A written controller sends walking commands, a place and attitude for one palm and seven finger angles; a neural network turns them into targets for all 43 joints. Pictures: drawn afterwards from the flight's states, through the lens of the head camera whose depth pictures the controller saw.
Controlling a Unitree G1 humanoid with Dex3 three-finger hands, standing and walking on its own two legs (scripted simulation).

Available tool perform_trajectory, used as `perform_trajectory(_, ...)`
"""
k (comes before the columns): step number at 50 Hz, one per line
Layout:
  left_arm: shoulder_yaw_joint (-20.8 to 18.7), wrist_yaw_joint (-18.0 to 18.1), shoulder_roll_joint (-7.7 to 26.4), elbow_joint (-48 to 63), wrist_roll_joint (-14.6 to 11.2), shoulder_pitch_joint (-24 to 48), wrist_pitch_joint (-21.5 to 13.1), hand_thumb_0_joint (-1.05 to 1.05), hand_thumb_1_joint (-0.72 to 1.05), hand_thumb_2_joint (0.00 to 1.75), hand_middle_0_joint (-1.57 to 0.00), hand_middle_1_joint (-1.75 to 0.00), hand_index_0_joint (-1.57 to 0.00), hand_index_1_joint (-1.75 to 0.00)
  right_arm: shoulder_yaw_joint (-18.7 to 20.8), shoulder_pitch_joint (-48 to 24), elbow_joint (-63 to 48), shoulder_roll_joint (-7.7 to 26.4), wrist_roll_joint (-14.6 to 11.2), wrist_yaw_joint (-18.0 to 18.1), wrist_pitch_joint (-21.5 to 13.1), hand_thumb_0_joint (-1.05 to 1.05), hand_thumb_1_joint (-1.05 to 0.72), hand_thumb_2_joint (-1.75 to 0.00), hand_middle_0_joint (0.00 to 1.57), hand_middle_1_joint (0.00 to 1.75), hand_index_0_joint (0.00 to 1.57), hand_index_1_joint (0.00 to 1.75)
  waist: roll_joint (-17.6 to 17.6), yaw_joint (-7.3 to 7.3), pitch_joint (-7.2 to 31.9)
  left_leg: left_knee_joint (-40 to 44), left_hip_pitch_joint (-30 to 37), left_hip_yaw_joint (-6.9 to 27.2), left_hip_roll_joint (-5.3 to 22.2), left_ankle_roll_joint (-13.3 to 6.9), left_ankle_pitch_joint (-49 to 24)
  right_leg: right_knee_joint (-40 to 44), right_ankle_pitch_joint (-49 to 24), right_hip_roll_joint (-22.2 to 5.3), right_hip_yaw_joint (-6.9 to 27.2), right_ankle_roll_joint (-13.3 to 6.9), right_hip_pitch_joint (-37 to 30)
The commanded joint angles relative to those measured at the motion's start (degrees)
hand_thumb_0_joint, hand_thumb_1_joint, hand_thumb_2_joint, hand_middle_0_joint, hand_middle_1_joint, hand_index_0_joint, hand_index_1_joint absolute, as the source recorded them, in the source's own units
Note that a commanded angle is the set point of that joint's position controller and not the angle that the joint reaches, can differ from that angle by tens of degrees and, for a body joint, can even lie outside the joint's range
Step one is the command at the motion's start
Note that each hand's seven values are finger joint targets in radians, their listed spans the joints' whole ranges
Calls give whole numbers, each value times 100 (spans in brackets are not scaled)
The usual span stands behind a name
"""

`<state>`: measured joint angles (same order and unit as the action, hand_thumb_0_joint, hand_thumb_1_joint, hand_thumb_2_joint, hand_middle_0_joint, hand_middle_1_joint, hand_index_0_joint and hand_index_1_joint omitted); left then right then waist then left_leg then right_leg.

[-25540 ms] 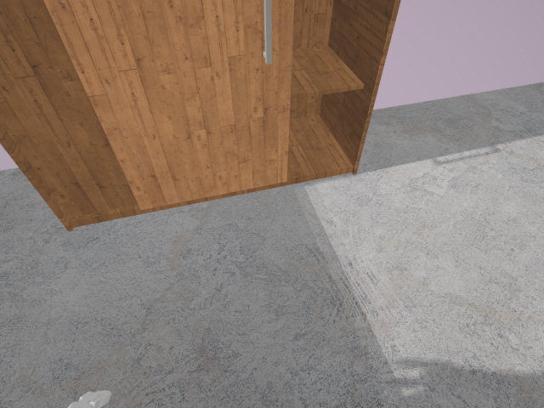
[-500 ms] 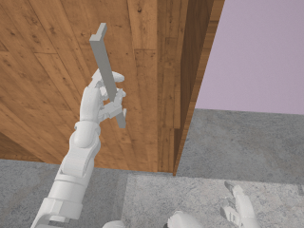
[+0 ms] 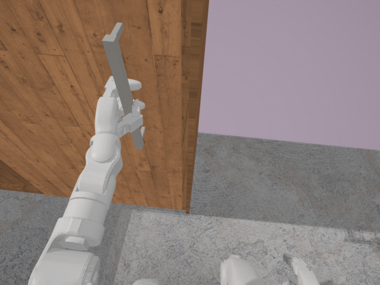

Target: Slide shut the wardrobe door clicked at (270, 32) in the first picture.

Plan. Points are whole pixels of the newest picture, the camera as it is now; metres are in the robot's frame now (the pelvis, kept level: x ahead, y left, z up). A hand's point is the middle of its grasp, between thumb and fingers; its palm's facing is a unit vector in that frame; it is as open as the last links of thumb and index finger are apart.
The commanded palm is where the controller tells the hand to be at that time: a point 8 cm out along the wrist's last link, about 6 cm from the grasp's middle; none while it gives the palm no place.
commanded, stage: step sideways, sliding the door along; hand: left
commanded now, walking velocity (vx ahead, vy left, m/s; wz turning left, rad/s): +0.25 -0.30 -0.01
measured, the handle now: (130, 98) +0.46 +0.20 +0.10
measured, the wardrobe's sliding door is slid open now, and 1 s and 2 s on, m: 0.02 0.00 0.00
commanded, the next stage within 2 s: stop walking and hold the door there in 0.38 s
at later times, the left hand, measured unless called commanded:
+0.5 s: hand (154, 112) +0.42 +0.13 +0.10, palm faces +0.54 -0.84 -0.09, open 6.5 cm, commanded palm +0.37 +0.16 +0.09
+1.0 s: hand (149, 114) +0.42 +0.14 +0.10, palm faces +0.56 -0.78 -0.27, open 6.2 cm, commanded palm +0.37 +0.17 +0.09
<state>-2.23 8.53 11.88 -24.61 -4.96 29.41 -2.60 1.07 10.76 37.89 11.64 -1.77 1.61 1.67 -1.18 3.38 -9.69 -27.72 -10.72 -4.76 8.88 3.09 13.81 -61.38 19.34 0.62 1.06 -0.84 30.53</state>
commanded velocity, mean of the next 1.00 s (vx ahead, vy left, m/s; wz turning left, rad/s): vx -0.04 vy -0.07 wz -0.02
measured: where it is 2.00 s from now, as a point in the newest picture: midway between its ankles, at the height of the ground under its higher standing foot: outside the picture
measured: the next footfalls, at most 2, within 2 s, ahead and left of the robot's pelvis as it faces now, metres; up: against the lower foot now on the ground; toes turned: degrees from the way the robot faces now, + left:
right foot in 0.16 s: +0.11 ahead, -0.26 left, +0.00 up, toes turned -2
left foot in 0.28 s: +0.06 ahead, +0.07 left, +0.00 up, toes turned +7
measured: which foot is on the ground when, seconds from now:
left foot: down 0.00-0.16, up 0.18-0.26, down 0.28-0.54, up 0.56-0.76, down 0.78-1.00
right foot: up 0.00-0.14, down 0.16-0.28, up 0.30-0.50, down 0.52-1.00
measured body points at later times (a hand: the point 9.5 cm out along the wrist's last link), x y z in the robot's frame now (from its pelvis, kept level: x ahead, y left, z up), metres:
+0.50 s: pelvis +0.06 -0.17 -0.02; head +0.13 -0.16 +0.42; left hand +0.38 +0.18 +0.11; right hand +0.25 -0.37 -0.14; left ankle +0.02 +0.06 -0.74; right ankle +0.12 -0.29 -0.74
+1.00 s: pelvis +0.10 -0.19 +0.00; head +0.10 -0.19 +0.45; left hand +0.38 +0.18 +0.12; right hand +0.25 -0.46 -0.09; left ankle +0.14 -0.09 -0.74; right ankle +0.12 -0.30 -0.74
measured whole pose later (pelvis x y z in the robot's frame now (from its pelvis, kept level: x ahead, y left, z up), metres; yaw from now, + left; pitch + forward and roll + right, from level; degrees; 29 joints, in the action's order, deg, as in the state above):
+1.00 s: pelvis +0.10 -0.19 +0.00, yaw -1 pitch -2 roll -1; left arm -23.8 9.8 25.4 -26.2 -3.5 8.5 -7.6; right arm 1.0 11.8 37.0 15.8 -3.0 4.8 -3.0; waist -1.3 -0.1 -1.3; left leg -28.4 -14.8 -6.5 2.6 -1.4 12.1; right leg -25.6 11.3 2.5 0.0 -1.1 12.8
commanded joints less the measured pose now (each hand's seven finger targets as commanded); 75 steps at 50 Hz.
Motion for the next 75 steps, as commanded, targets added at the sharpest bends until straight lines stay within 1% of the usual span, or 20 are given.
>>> perform_trajectory(1,1318,-509,-709,1837,195,2976,-636,0,90,90,-45,-140,-45,-140,308,-318,-865,880,-130,-24,-289,0,-90,-90,20,30,20,30,-1535,-526,2290,407,1133,113,1064,-989,-2332,1606,-89,-239,-594,91,-776)
perform_trajectory(6,1520,-491,-919,1890,158,3098,-781,0,90,90,-45,-140,-45,-140,219,-484,-968,665,-307,-96,-464,0,-90,-90,20,30,20,30,-1124,-511,2518,-1028,739,-51,481,-527,-1636,3547,-985,163,-960,79,-2342)
perform_trajectory(8,1228,-349,-399,1753,234,3093,-754,0,90,90,-45,-140,-45,-140,185,-540,-815,470,-335,-69,-526,0,-90,-90,20,30,20,30,556,-590,2556,-2217,-505,-230,-271,-247,25,3998,-2883,-800,213,-380,-3203)
perform_trajectory(10,809,-227,49,1484,246,2993,-658,0,90,90,-45,-140,-45,-140,331,-479,-543,658,-248,12,-404,0,-90,-90,20,30,20,30,2495,-438,2572,-2871,-1040,82,-591,-209,1497,3881,-2870,-1254,1232,-815,-2979)
perform_trajectory(12,1043,-205,-338,2039,107,3403,-696,0,90,90,-45,-140,-45,-140,228,-508,-413,581,-204,71,-401,0,-90,-90,20,30,20,30,1610,-689,2611,-1290,-471,270,-434,-365,1334,3112,-3151,-1298,649,-824,-2778)
perform_trajectory(13,1096,-210,-388,2218,49,3371,-707,0,90,90,-45,-140,-45,-140,248,-475,-385,705,-194,94,-393,0,-90,-90,20,30,20,30,435,-884,2658,275,674,405,-281,-489,-160,1932,-2778,-874,-133,-403,-2042)
perform_trajectory(14,1090,-278,-507,2417,-39,3028,-769,0,90,90,-45,-140,-45,-140,408,-637,-689,1010,-115,85,-378,0,-90,-90,20,30,20,30,-1553,-726,2490,596,2031,2042,1176,-1025,-2423,748,-1191,-136,-645,102,-122)
perform_trajectory(15,1314,-369,-638,2550,-47,2908,-800,0,90,90,-45,-140,-45,-140,378,-714,-789,788,-133,-60,-314,0,-90,-90,20,30,20,30,-1866,-679,2528,678,2283,2900,1865,-1405,-3215,-43,879,-231,-158,68,372)
perform_trajectory(17,872,-407,-185,2652,-19,2721,-866,0,90,90,-45,-140,-45,-140,428,-716,-768,742,-229,-212,-231,0,-90,-90,20,30,20,30,-1398,-562,2200,29,2414,1996,1717,-1599,-4040,124,849,-454,131,28,667)
perform_trajectory(21,571,-404,173,2924,30,2320,-909,0,90,90,-45,-140,-45,-140,435,-660,-996,865,-169,-355,-323,0,-90,-90,20,30,20,30,-1978,-513,2434,-374,1825,644,1203,-874,-3851,1759,251,-121,-457,22,-1007)
perform_trajectory(24,408,-437,385,3073,79,1822,-894,0,90,90,-45,-140,-45,-140,378,-687,-1185,902,-216,-366,-403,0,-90,-90,20,30,20,30,-1527,-439,2417,-1090,1134,304,848,-468,-3016,3211,-1399,68,-681,75,-2422)
perform_trajectory(25,-3037,-150,4008,876,377,734,-845,0,90,90,-45,-140,-45,-140,479,-262,-606,1228,-173,-258,-324,0,-90,-90,20,30,20,30,-682,-224,2493,-1889,716,-252,405,-545,-2666,3614,-2746,-77,-447,30,-2717)
perform_trajectory(27,-2129,-307,2934,998,224,604,-751,0,90,90,-45,-140,-45,-140,491,-427,-843,927,-217,-205,-448,0,-90,-90,20,30,20,30,1900,-212,2799,-4352,-1592,334,-760,-179,1973,3482,-6444,-1538,1728,-806,-4182)
perform_trajectory(30,-2493,-77,3068,1283,263,430,-902,0,90,90,-45,-140,-45,-140,185,-565,-623,833,-132,-28,-659,0,-90,-90,20,30,20,30,485,-218,2610,-3760,-1619,813,-497,-202,1834,3345,-5711,-1856,1655,-1045,-3732)
perform_trajectory(36,-2598,168,2931,1392,342,-333,-992,0,90,90,-45,-140,-45,-140,241,-566,-691,923,-159,216,-707,0,-90,-90,20,30,20,30,766,-320,2652,346,-8,195,-684,-279,-583,3251,-5335,-1411,906,-336,-3404)
perform_trajectory(39,-2201,95,2590,1718,305,-602,-935,0,90,90,-45,-140,-45,-140,355,-421,-830,1197,-238,172,-656,0,-90,-90,20,30,20,30,-407,-271,2426,157,786,871,368,-666,-2967,3401,-3073,-844,783,32,-2212)
perform_trajectory(40,-1931,56,2249,1556,302,-922,-888,0,90,90,-45,-140,-45,-140,300,-427,-883,1125,-219,174,-676,0,-90,-90,20,30,20,30,-584,-319,2269,246,744,995,469,-710,-2844,3446,-2390,-672,680,52,-2058)
perform_trajectory(43,-2459,158,3025,1399,389,-982,-864,0,90,90,-45,-140,-45,-140,226,-513,-858,1155,-127,289,-688,0,-90,-90,20,30,20,30,-1271,-246,1889,637,175,1001,507,-740,-1876,3413,-1129,-506,336,27,-1982)
perform_trajectory(49,-2379,159,2983,728,364,-936,-817,0,90,90,-45,-140,-45,-140,228,-220,-756,1180,-110,367,-699,0,-90,-90,20,30,20,30,-155,-356,1625,540,-271,668,-170,-490,960,4482,-121,-725,1125,-111,-1685)
perform_trajectory(75,-1485,93,1963,1374,351,-1323,-819,0,90,90,-45,-140,-45,-140,95,-349,-646,1004,-61,420,-721,0,-90,-90,20,30,20,30,-248,-381,1634,1144,454,852,103,-502,-96,4047,-1173,-404,446,-6,-1660)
